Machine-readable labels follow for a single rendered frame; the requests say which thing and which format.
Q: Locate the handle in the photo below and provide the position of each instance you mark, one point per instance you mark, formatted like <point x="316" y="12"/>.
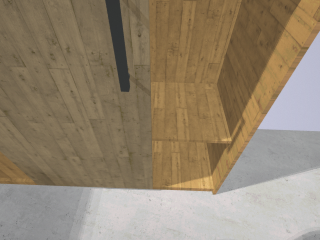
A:
<point x="117" y="34"/>

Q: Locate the wardrobe door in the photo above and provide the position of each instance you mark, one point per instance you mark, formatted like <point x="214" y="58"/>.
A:
<point x="9" y="170"/>
<point x="64" y="120"/>

